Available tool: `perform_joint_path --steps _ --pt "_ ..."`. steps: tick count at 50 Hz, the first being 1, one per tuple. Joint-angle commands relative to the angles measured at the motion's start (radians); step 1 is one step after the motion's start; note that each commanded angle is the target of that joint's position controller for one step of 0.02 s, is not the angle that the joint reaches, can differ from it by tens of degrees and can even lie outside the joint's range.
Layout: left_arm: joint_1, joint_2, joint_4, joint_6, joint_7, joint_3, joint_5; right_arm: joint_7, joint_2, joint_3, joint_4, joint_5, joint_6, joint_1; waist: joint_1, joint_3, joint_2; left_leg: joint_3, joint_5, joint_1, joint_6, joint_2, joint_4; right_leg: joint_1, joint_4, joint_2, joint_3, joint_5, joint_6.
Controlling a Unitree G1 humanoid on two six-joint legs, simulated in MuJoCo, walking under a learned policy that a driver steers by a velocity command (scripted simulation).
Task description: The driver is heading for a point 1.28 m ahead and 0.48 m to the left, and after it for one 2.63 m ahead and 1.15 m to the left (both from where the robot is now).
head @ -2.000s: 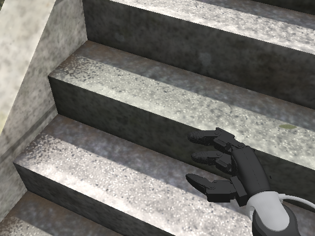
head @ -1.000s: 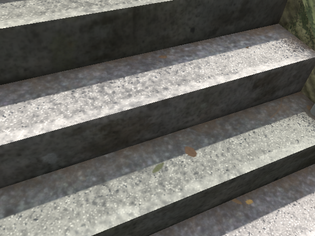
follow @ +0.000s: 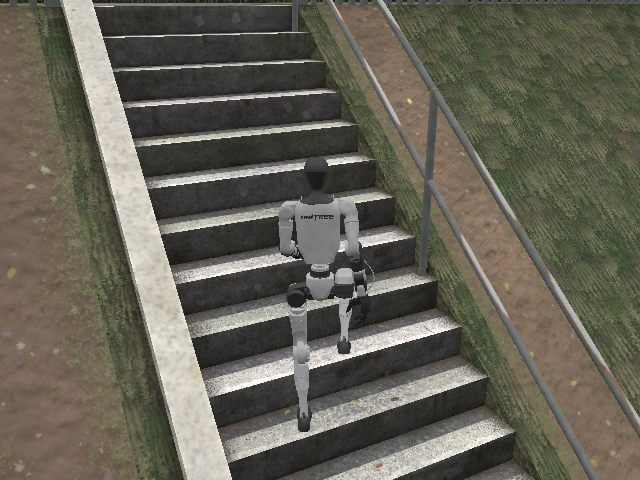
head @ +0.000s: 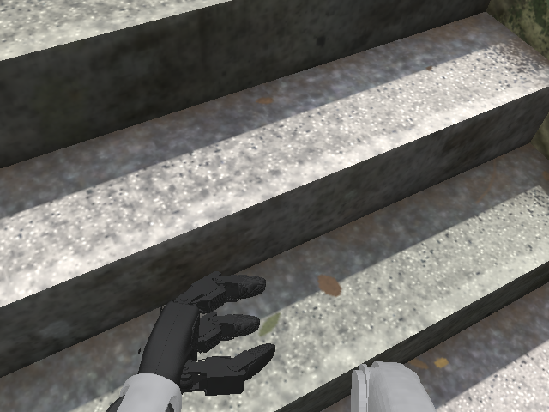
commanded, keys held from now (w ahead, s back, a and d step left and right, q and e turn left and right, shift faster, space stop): w+shift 0.24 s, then w+q+shift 0.70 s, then w+shift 0.06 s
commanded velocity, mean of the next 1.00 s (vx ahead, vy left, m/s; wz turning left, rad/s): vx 0.97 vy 0.00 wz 0.52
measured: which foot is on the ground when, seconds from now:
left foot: down 0.00-0.10, up 0.12-0.50, down 0.52-0.96, up 0.98-1.00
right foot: up 0.00-0.06, down 0.08-0.54, up 0.56-0.94, down 0.96-1.00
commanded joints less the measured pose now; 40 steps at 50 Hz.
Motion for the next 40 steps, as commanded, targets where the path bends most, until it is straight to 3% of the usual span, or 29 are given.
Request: perform_joint_path --steps 1,2,3,4,5,6,7,8,9,10,11,12,14,16,18,20,22,23,25,26,27,28,29,30,31,32,33,37,40 --pt "-0.356 -0.006 -0.285 -0.040 -0.010 -0.060 0.006 -0.051 -0.199 -0.034 -0.049 0.055 -0.016 0.009 0.035 0.018 -0.049 -0.122 0.988 -0.380 0.075 0.235 -0.456 0.497 -0.610 -0.035 -0.265 0.094 0.010" --pt "-0.286 0.028 -0.277 -0.047 0.013 -0.026 -0.029 -0.059 -0.213 -0.027 -0.001 0.058 -0.061 0.149 0.055 -0.181 0.030 -0.119 1.774 -0.463 0.076 0.239 -0.338 1.000 -0.630 0.118 -0.333 0.009 -0.014" --pt "-0.038 0.141 -0.240 -0.038 0.043 0.040 -0.025 -0.029 -0.363 -0.053 0.025 0.017 -0.091 0.132 0.210 -0.363 0.276 -0.114 2.352 -0.273 0.115 0.297 -0.107 1.201 -0.687 0.172 -0.234 -0.047 -0.060" --pt "0.333 0.301 -0.135 -0.008 0.076 0.126 0.000 -0.018 -0.492 -0.093 -0.018 -0.014 -0.091 -0.028 0.422 -0.530 0.365 -0.167 2.571 -0.178 0.125 0.341 0.205 1.345 -0.814 0.095 0.082 -0.105 -0.150" --pt "0.628 0.445 0.013 0.008 0.091 0.196 0.031 0.004 -0.441 -0.104 -0.091 0.004 -0.108 -0.073 0.458 -0.693 0.081 -0.213 2.279 -0.374 0.142 0.237 0.607 1.592 -1.126 -0.048 0.606 -0.362 -0.273" --pt "0.786 0.498 0.174 0.027 0.111 0.212 0.036 0.060 -0.277 -0.080 -0.103 -0.032 -0.123 -0.171 0.391 -0.701 -0.414 -0.270 0.619 -0.627 0.156 -0.022 1.077 1.713 -1.601 -0.235 1.089 -0.391 -0.370" --pt "0.666 0.357 0.201 0.030 0.127 0.179 0.035 0.110 -0.219 -0.081 -0.178 -0.052 -0.130 -0.308 0.340 -0.554 -0.299 -0.383 0.383 -0.830 0.147 -0.090 1.660 1.512 -1.665 -0.283 1.185 -0.447 -0.344" --pt "0.525 0.218 0.252 0.025 0.121 0.138 0.018 0.129 -0.076 -0.042 -0.337 -0.040 -0.121 -0.499 0.229 -0.234 -0.174 -0.320 0.289 -1.043 0.167 -0.063 1.943 1.249 -1.626 -0.271 0.951 -0.366 -0.288" --pt "0.428 0.071 0.315 0.017 0.098 0.099 0.021 0.141 0.044 0.010 -0.445 -0.032 -0.105 -0.571 0.109 -0.051 -0.012 -0.274 0.190 -1.156 0.193 -0.036 2.075 1.037 -1.560 -0.226 0.683 -0.210 -0.242" --pt "0.399 -0.046 0.393 0.014 0.066 0.069 0.030 0.145 0.138 0.053 -0.476 -0.037 -0.088 -0.510 0.011 0.013 0.088 -0.282 0.157 -1.214 0.217 -0.023 2.211 0.924 -1.524 -0.182 0.468 0.008 -0.167" --pt "0.338 -0.102 0.426 0.014 0.042 0.051 0.052 0.150 0.169 0.080 -0.457 -0.009 -0.076 -0.361 -0.086 0.021 0.101 -0.304 0.190 -1.200 0.202 0.013 2.152 0.814 -1.515 -0.155 0.279 0.130 -0.116" --pt "0.262 -0.078 0.433 0.021 0.028 0.055 0.050 0.148 0.124 0.085 -0.440 0.032 -0.054 -0.259 -0.163 0.053 0.072 -0.286 0.151 -1.162 0.164 0.034 2.012 0.713 -1.568 -0.122 0.098 0.165 -0.087" --pt "0.213 -0.004 0.459 0.019 0.008 0.055 0.068 0.100 0.090 0.101 -0.440 0.061 -0.007 -0.275 -0.191 0.089 -0.007 -0.209 0.245 -1.235 0.099 0.010 2.248 0.601 -1.665 -0.160 -0.036 0.261 -0.096" --pt "0.133 0.053 0.456 0.020 -0.005 0.045 0.077 0.052 0.070 0.115 -0.484 0.045 0.017 -0.348 -0.227 0.142 -0.045 -0.155 0.389 -1.199 0.060 0.024 2.033 0.423 -1.707 -0.095 -0.199 0.319 -0.053" --pt "0.241 0.105 0.484 -0.001 0.017 0.035 0.038 0.019 0.026 0.119 -0.518 0.030 0.022 -0.495 -0.141 0.093 -0.042 -0.031 0.442 -1.094 0.036 0.041 1.847 0.438 -1.824 -0.106 -0.204 0.315 -0.108" --pt "0.401 0.219 0.529 -0.011 0.042 0.063 0.021 0.016 -0.001 0.114 -0.527 0.013 0.027 -0.530 -0.077 -0.027 -0.023 0.033 0.386 -1.078 0.029 0.085 1.701 0.733 -1.935 -0.190 -0.149 0.333 -0.158" --pt "0.390 0.244 0.540 0.004 0.058 0.078 0.032 0.039 -0.043 0.085 -0.503 0.016 0.030 -0.487 -0.084 -0.118 0.004 0.050 0.239 -1.062 0.057 0.101 1.608 1.080 -1.892 -0.205 -0.242 0.794 -0.145" --pt "0.330 0.285 0.513 0.014 0.067 0.089 0.021 0.056 -0.069 0.072 -0.495 0.006 0.029 -0.462 -0.131 -0.187 -0.007 0.112 0.178 -0.806 0.076 0.080 1.385 1.079 -1.839 -0.172 -0.332 1.216 -0.133" --pt "0.418 0.441 0.492 0.015 0.090 0.141 0.009 0.072 -0.147 0.027 -0.494 -0.014 0.039 -0.465 -0.119 -0.285 -0.132 0.210 -0.226 -0.573 0.060 -0.021 1.126 1.273 -1.694 -0.250 -0.257 1.898 -0.196" --pt "0.399 0.457 0.459 0.038 0.093 0.157 0.016 0.073 -0.172 0.007 -0.480 -0.009 0.042 -0.387 -0.127 -0.310 -0.205 0.176 -0.430 -0.545 0.063 -0.089 0.960 1.408 -1.506 -0.281 -0.220 2.098 -0.239" --pt "0.323 0.444 0.398 0.054 0.104 0.166 -0.002 0.089 -0.197 -0.012 -0.447 -0.007 0.045 -0.288 -0.151 -0.285 -0.199 0.048 -0.383 -0.480 0.106 -0.095 0.673 1.399 -1.275 -0.265 -0.199 1.910 -0.236" --pt "0.224 0.391 0.272 0.034 0.106 0.162 0.001 0.093 -0.319 -0.057 -0.389 -0.026 0.041 -0.149 -0.161 -0.226 0.059 -0.286 -0.140 -0.301 0.175 -0.011 0.467 1.078 -0.973 -0.197 -0.159 1.627 -0.206" --pt "0.112 0.244 0.187 0.014 0.075 0.136 0.028 0.079 -0.351 -0.062 -0.357 -0.041 0.053 -0.125 -0.101 -0.130 0.389 -0.810 -0.392 -0.237 0.233 0.047 0.022 0.653 -0.652 0.053 -0.017 0.497 -0.154" --pt "-0.047 0.178 0.088 -0.020 0.049 0.131 0.032 0.056 -0.267 -0.035 -0.330 -0.078 0.036 -0.120 -0.071 0.018 0.326 -1.024 -0.440 -0.340 0.202 0.101 -0.106 0.414 -0.219 0.143 0.177 0.339 -0.145" --pt "-0.079 0.112 0.016 -0.044 0.021 0.103 0.026 0.056 -0.163 0.004 -0.318 -0.072 0.020 -0.126 -0.029 0.081 0.215 -0.962 -0.395 -0.402 0.171 0.124 -0.012 0.245 -0.008 0.112 0.194 0.336 -0.151" --pt "-0.052 0.061 -0.006 -0.060 0.004 0.075 0.058 0.066 -0.093 0.016 -0.283 -0.043 0.003 -0.106 0.009 0.096 0.111 -0.837 -0.254 -0.423 0.149 0.082 0.073 0.171 0.095 0.094 0.167 0.352 -0.153" --pt "0.014 0.019 -0.014 -0.072 -0.005 0.053 0.092 0.069 -0.072 0.018 -0.267 -0.030 0.001 -0.128 0.067 0.082 0.050 -0.735 -0.085 -0.403 0.127 0.041 0.139 0.111 0.215 0.084 0.153 0.357 -0.155" --pt "0.061 0.003 -0.030 -0.082 -0.001 0.009 0.067 0.071 -0.089 -0.002 -0.232 -0.008 -0.006 -0.121 0.106 0.056 -0.087 -0.575 0.087 -0.346 0.085 0.001 0.057 0.029 0.168 0.054 0.066 0.344 -0.103" --pt "-0.101 -0.052 -0.089 -0.086 0.023 -0.029 0.064 0.053 -0.075 0.005 -0.169 -0.011 -0.013 0.000 0.040 0.090 -0.014 -0.619 0.137 -0.324 0.131 0.050 -0.029 -0.126 0.267 0.066 -0.025 0.260 -0.066"
Next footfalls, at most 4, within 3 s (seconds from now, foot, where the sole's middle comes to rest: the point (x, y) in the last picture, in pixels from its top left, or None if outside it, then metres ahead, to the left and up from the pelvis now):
0.08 right None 0.21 -0.09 -0.58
0.52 left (186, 408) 0.34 0.14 -0.39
0.96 right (183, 155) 0.70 0.16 -0.19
1.36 left None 0.68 0.63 -0.01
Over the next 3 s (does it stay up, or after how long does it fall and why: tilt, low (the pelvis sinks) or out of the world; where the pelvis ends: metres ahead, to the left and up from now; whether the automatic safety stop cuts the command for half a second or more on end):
stays up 1.34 0.63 1.15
